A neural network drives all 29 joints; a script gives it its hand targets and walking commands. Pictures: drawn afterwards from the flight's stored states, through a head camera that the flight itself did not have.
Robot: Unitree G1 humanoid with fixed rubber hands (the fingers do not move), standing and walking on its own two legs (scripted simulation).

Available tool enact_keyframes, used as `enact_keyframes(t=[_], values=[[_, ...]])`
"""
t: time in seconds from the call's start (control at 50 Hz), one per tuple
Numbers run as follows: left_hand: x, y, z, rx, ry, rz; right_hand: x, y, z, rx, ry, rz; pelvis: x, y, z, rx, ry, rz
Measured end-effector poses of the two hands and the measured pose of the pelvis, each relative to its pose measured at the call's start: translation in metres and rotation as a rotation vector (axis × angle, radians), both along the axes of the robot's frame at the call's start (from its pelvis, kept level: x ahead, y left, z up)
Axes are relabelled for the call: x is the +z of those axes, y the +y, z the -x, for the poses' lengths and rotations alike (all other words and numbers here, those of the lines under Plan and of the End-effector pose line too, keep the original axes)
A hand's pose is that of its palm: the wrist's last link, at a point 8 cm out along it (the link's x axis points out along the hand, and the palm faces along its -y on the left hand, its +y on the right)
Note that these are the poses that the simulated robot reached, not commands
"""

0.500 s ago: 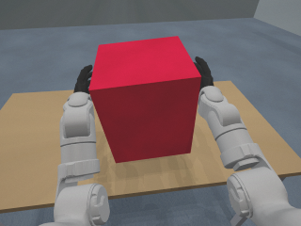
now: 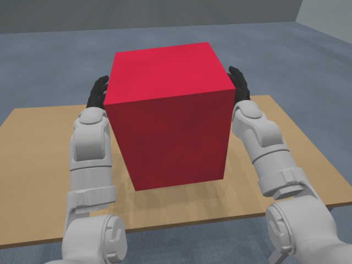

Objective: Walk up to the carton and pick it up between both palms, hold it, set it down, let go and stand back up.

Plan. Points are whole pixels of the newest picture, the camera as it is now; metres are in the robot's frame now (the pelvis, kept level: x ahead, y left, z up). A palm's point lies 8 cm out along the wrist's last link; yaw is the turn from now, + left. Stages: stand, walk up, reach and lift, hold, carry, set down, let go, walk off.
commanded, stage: hold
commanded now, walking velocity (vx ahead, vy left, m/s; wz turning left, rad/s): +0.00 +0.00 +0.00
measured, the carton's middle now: (171, 117) +0.38 +0.00 +0.18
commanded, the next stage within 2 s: none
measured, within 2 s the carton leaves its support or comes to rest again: neither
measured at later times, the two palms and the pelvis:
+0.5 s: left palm (96, 112) +0.36 +0.16 +0.22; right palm (239, 102) +0.36 -0.14 +0.22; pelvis +0.00 +0.00 +0.00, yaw +0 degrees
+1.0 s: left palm (96, 110) +0.36 +0.16 +0.22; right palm (239, 101) +0.36 -0.14 +0.23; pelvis +0.00 +0.00 +0.00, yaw +0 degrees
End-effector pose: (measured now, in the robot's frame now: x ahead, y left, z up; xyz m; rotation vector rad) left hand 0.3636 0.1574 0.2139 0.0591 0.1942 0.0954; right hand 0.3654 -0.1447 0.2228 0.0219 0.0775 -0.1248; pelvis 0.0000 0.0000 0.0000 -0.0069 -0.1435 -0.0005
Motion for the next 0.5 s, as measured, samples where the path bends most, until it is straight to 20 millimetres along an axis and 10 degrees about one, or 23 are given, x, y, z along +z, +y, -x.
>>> enact_keyframes(t=[0.5], values=[[0.0019,0.0008,0.0021,0.005,-0.005,0.005,0.0021,0.0007,0.001,0.003,-0.002,0.01,-0.0001,-0.0016,-0.0007,0.003,-0.01,0.0]])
